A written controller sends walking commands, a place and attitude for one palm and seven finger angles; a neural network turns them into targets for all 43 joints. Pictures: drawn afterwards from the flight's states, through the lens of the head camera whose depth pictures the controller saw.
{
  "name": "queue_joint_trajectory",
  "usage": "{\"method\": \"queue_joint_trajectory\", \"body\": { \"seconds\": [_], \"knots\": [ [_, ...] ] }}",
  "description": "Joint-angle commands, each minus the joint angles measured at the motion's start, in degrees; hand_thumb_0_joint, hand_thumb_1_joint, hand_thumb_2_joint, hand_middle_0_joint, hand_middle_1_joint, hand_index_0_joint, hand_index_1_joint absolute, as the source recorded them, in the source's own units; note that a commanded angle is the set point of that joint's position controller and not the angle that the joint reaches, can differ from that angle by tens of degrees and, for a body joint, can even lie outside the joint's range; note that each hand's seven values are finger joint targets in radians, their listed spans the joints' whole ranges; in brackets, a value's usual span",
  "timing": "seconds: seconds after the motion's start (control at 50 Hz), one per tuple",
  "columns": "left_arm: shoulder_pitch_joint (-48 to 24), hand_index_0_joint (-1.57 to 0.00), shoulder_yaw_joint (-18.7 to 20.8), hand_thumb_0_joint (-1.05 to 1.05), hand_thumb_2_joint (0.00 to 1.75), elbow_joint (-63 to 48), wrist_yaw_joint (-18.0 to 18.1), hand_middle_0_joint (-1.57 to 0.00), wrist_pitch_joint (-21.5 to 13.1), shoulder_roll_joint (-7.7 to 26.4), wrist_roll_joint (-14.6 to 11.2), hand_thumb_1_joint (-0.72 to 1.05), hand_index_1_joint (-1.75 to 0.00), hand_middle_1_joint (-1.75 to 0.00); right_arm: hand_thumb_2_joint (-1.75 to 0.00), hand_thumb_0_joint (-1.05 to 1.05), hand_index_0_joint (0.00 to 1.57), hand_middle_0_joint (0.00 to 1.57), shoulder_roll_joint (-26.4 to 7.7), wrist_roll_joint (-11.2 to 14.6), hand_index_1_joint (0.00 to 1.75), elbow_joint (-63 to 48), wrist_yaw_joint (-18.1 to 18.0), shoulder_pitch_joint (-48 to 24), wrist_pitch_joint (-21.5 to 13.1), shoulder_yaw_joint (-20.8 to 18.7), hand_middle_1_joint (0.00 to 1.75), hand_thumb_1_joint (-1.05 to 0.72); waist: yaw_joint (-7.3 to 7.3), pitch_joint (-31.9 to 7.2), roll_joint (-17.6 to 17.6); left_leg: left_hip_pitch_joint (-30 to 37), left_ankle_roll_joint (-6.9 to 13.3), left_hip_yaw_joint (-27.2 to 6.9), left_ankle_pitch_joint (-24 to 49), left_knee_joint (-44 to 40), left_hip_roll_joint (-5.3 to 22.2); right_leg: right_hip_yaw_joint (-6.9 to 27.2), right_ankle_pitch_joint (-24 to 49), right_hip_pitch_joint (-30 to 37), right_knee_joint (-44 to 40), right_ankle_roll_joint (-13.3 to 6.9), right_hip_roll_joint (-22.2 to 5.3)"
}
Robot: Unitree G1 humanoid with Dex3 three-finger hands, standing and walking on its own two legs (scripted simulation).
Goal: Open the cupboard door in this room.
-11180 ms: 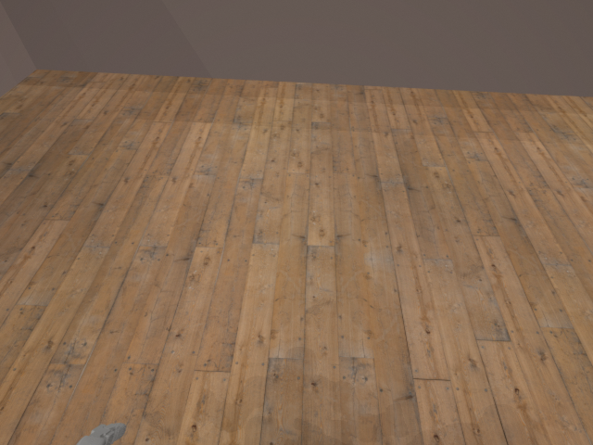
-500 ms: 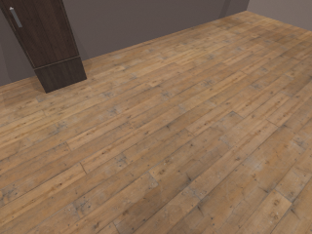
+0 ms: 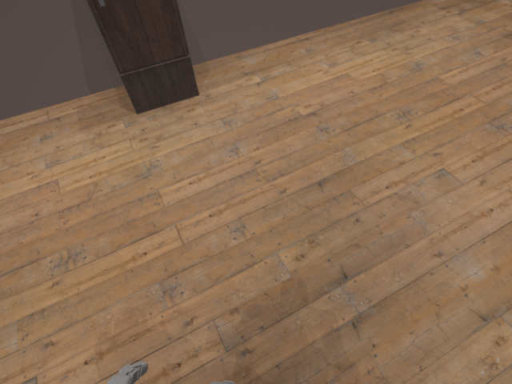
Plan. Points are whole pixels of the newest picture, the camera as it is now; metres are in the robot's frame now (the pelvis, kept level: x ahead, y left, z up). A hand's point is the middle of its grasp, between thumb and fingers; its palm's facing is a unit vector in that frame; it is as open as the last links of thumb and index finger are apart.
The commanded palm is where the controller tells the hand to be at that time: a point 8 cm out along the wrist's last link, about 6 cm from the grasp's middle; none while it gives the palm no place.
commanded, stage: turn or walk to find it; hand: left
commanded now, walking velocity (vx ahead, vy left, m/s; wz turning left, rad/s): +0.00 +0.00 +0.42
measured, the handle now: out of the picture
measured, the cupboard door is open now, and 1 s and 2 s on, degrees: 0 0 0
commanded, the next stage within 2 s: stand and wait in 0.24 s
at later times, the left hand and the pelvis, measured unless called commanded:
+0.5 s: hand out of the picture -0.10 +0.21 -0.18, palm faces +0.25 -0.94 -0.23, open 7.3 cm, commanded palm none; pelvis -0.01 +0.03 +0.00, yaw +10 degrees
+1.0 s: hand out of the picture -0.01 +0.21 -0.14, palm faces +0.32 -0.91 -0.27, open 7.3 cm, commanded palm none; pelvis -0.04 +0.00 +0.01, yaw +19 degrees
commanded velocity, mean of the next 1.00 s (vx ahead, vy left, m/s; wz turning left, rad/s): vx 0.00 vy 0.00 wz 0.29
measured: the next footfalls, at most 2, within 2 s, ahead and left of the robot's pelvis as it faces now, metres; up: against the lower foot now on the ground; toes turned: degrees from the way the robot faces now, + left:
left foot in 0.44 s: -0.01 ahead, +0.13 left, +0.00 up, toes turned +14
right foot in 0.90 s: +0.03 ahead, -0.10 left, +0.00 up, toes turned +11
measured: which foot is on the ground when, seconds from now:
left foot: up 0.00-0.42, down 0.44-0.90, up 0.92-1.00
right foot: down 0.00-0.46, up 0.48-0.88, down 0.90-1.00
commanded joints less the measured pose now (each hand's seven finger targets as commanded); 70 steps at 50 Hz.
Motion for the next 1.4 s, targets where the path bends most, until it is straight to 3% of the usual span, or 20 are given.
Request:
{"method": "queue_joint_trajectory", "body": {
  "seconds": [0.0, 0.08, 0.3, 0.36, 0.4, 0.44, 0.46, 0.56, 0.82, 0.84, 0.88, 0.9, 0.92, 1.0, 1.16, 1.24, 1.26, 1.3, 1.32, 1.38],
  "knots": [
    [3.76, -0.20, 2.84, 0.00, 0.90, -2.99, 1.52, -0.20, -0.76, 10.83, 0.80, 0.90, -0.30, -0.30, -0.90, 0.00, 0.20, 0.20, -6.51, -0.48, 0.30, -5.34, 0.37, -1.36, 0.33, -2.24, 0.30, -0.90, 1.61, 0.07, -15.74, -10.28, -0.05, 1.86, -12.66, 26.98, 2.77, 18.47, 8.27, 0.29, -17.92, -7.99, -24.68],
    [3.53, -0.20, 1.49, 0.00, 0.90, -3.38, 0.77, -0.20, -1.36, 8.28, 0.80, 0.90, -0.30, -0.30, -0.90, 0.00, 0.20, 0.20, -4.84, -0.32, 0.30, -3.49, 1.17, -0.86, 0.73, -1.64, 0.30, -0.90, 0.23, 3.63, -13.23, -11.29, -1.59, 5.44, -4.47, 34.26, 3.12, 5.93, 20.33, 2.04, -14.12, -4.60, -16.69],
    [15.42, -0.20, 1.70, 0.00, 0.90, 0.77, 0.80, -0.20, -1.25, 10.72, 1.81, 0.90, -0.30, -0.30, -0.90, 0.00, 0.20, 0.20, -4.14, 0.52, 0.30, -6.07, 0.76, -12.36, -0.16, 0.79, 0.30, -0.90, 5.39, -3.52, -15.07, -3.96, -1.82, 10.93, -10.03, 12.95, 3.64, 3.80, 44.47, 14.73, -7.20, -6.96, -18.50],
    [13.73, -0.20, 1.77, 0.00, 0.90, 1.78, 0.88, -0.20, -1.14, 11.65, 1.71, 0.90, -0.30, -0.30, -0.90, 0.00, 0.20, 0.20, -4.03, 0.84, 0.30, -4.76, 0.44, -9.51, -1.00, 1.36, 0.30, -0.90, 3.86, -6.08, -16.11, 3.82, -0.69, 12.61, -5.94, 0.61, 3.11, 3.14, 43.49, 13.90, -4.71, -6.20, -18.08],
    [10.94, -0.20, 1.43, 0.00, 0.90, 2.42, 0.85, -0.20, -0.94, 11.18, 0.79, 0.90, -0.30, -0.30, -0.90, 0.00, 0.20, 0.20, -5.32, 0.79, 0.30, -2.56, 0.42, -4.89, -1.87, 1.26, 0.30, -0.90, 0.91, -7.43, -13.67, 15.90, -0.01, 12.52, 9.25, -13.01, 4.22, 0.22, 34.31, 7.97, -0.04, -2.35, -15.33],
    [13.70, -0.20, -0.38, 0.00, 0.90, 1.48, 0.73, -0.20, -0.56, 5.31, 0.12, 0.90, -0.30, -0.30, -0.90, 0.00, 0.20, 0.20, -12.69, 0.41, 0.30, -1.72, -0.18, -1.71, -2.98, -0.02, 0.30, -0.90, 0.46, -11.03, 8.94, 31.44, 9.01, -6.80, 47.81, -12.04, 23.55, -2.92, -10.87, -10.08, 12.58, 3.70, -6.87],
    [12.36, -0.20, -0.63, 0.00, 0.90, 2.32, 1.17, -0.20, -0.06, 5.49, 0.41, 0.90, -0.30, -0.30, -0.90, 0.00, 0.20, 0.20, -12.57, 0.52, 0.30, -0.74, -0.44, -1.73, -2.37, 0.08, 0.30, -0.90, -0.09, -9.81, 7.72, 26.25, 12.58, -3.42, 48.56, -12.40, 25.10, 0.67, -19.60, -7.57, 17.83, 3.47, -6.31],
    [9.27, -0.20, -0.51, 0.00, 0.90, 5.64, 0.42, -0.20, 0.94, 5.39, 0.39, 0.90, -0.30, -0.30, -0.90, 0.00, 0.20, 0.20, -8.29, 0.46, 0.30, -0.31, -1.67, -6.84, -2.78, 1.37, 0.30, -0.90, 1.48, 0.01, 4.20, 17.50, 11.22, 0.59, 42.77, -15.35, 18.53, 2.95, -11.05, -7.72, 19.72, 4.31, -6.49],
    [8.08, -0.20, 1.01, 0.00, 0.90, 2.67, 0.54, -0.20, 0.31, 5.75, 0.38, 0.90, -0.30, -0.30, -0.90, 0.00, 0.20, 0.20, -9.10, 0.05, 0.30, -1.46, -0.48, -5.77, -1.95, -0.94, 0.30, -0.90, 3.04, -3.05, 3.97, 8.24, 8.76, -5.27, 23.48, -12.48, 13.60, 0.61, 1.43, 3.34, -1.75, 4.47, -3.24],
    [9.84, -0.20, 1.20, 0.00, 0.90, 2.74, 0.72, -0.20, -0.09, 6.65, 0.47, 0.90, -0.30, -0.30, -0.90, 0.00, 0.20, 0.20, -8.35, 0.36, 0.30, -1.78, -0.28, -6.20, -1.98, -0.92, 0.30, -0.90, 4.02, -4.19, 1.39, 5.45, 6.87, -4.32, 18.61, -9.67, 11.82, 1.48, 6.47, 8.18, -8.36, 4.19, -4.70],
    [10.67, -0.20, 2.80, 0.00, 0.90, 1.80, 1.12, -0.20, -0.82, 14.27, 1.49, 0.90, -0.30, -0.30, -0.90, 0.00, 0.20, 0.20, -3.31, 0.72, 0.30, -4.20, 0.14, -6.41, -1.73, -0.13, 0.30, -0.90, 4.71, -2.72, -19.98, -8.62, 0.30, 7.89, -10.29, 7.57, 0.39, 20.15, 12.09, 13.48, -15.82, -3.95, -24.03],
    [10.59, -0.20, 2.76, 0.00, 0.90, 0.71, 1.08, -0.20, -0.44, 14.88, 1.21, 0.90, -0.30, -0.30, -0.90, 0.00, 0.20, 0.20, -5.87, 0.36, 0.30, -5.04, 0.15, -7.91, -0.89, -1.09, 0.30, -0.90, 5.60, -2.01, -16.18, -6.83, 0.39, 6.25, -16.52, 18.76, 1.66, 20.38, 13.91, 6.13, -16.97, -8.43, -28.56],
    [7.28, -0.20, 2.92, 0.00, 0.90, -0.13, 1.28, -0.20, -0.53, 13.15, 1.04, 0.90, -0.30, -0.30, -0.90, 0.00, 0.20, 0.20, -6.25, -0.01, 0.30, -3.90, 0.25, -6.78, 0.07, -1.51, 0.30, -0.90, 3.88, -0.85, -15.78, -7.25, 0.46, 3.93, -14.47, 26.00, 2.75, 17.47, 8.57, 2.50, -18.00, -8.66, -25.78],
    [0.89, -0.20, 1.87, 0.00, 0.90, -2.77, 0.91, -0.20, -0.67, 9.83, 0.99, 0.90, -0.30, -0.30, -0.90, 0.00, 0.20, 0.20, -5.28, 0.01, 0.30, -1.72, 1.32, -1.59, 0.74, -1.68, 0.30, -0.90, 0.25, 0.87, -11.74, -6.79, -0.84, 6.76, -6.05, 33.80, 4.32, 5.74, 7.75, -0.88, -15.89, -4.75, -18.72],
    [7.85, -0.20, 2.88, 0.00, 0.90, -1.19, 0.74, -0.20, -0.54, 13.25, 1.68, 0.90, -0.30, -0.30, -0.90, 0.00, 0.20, 0.20, -3.94, 0.52, 0.30, -4.12, 1.32, -6.44, -0.21, -0.36, 0.30, -0.90, 4.39, -2.19, -16.52, -2.77, -2.37, 11.99, -11.03, 14.00, 5.24, 2.80, 22.10, 7.24, -10.47, -7.01, -20.95],
    [6.95, -0.20, 3.27, 0.00, 0.90, -1.07, 0.47, -0.20, -0.05, 14.09, 1.33, 0.90, -0.30, -0.30, -0.90, 0.00, 0.20, 0.20, -4.32, 0.69, 0.30, -3.32, 1.12, -2.13, -1.20, -0.15, 0.30, -0.90, 2.09, -5.29, -15.73, 6.77, -1.59, 14.59, -2.70, -2.14, 4.24, -0.46, 23.44, 5.73, -3.38, -3.72, -19.98],
    [6.11, -0.20, 3.13, 0.00, 0.90, -1.22, 0.38, -0.20, 0.30, 13.32, 0.82, 0.90, -0.30, -0.30, -0.90, 0.00, 0.20, 0.20, -5.60, 0.68, 0.30, -2.71, 1.21, 0.37, -1.64, -0.41, 0.30, -0.90, 0.41, -6.23, -11.27, 13.21, -1.05, 13.46, 4.96, -9.54, 4.95, -2.72, 18.89, 1.69, 0.99, -0.96, -18.35],
    [4.18, -0.20, 1.52, 0.00, 0.90, -4.47, -0.01, -0.20, 1.16, 6.72, 0.46, 0.90, -0.30, -0.30, -0.90, 0.00, 0.20, 0.20, -14.88, 0.17, 0.30, -2.93, 0.82, 4.46, -2.31, -2.40, 0.30, -0.90, -1.79, -5.50, 15.68, 20.01, 7.24, -12.33, 26.16, -18.28, 24.49, -4.66, -18.09, -17.80, 21.89, 5.85, -6.93],
    [2.15, -0.20, 1.68, 0.00, 0.90, -4.69, 0.20, -0.20, 1.77, 7.76, 0.67, 0.90, -0.30, -0.30, -0.90, 0.00, 0.20, 0.20, -15.70, -0.08, 0.30, -2.45, 0.59, 4.62, -1.80, -2.56, 0.30, -0.90, -2.50, -4.83, 10.28, 15.56, 10.73, -11.54, 23.17, -18.51, 27.00, 0.26, -18.49, -16.16, 27.87, 4.76, -7.34],
    [0.24, -0.20, 2.37, 0.00, 0.90, -2.61, -0.36, -0.20, 2.22, 8.33, 0.85, 0.90, -0.30, -0.30, -0.90, 0.00, 0.20, 0.20, -11.08, -0.29, 0.30, -3.84, -0.49, -2.83, -2.01, -1.05, 0.30, -0.90, -0.08, 0.76, 8.29, 9.45, 8.87, -6.58, 14.70, -19.77, 18.89, 3.70, -8.09, -17.65, 32.85, 4.73, -7.38]
  ]
}}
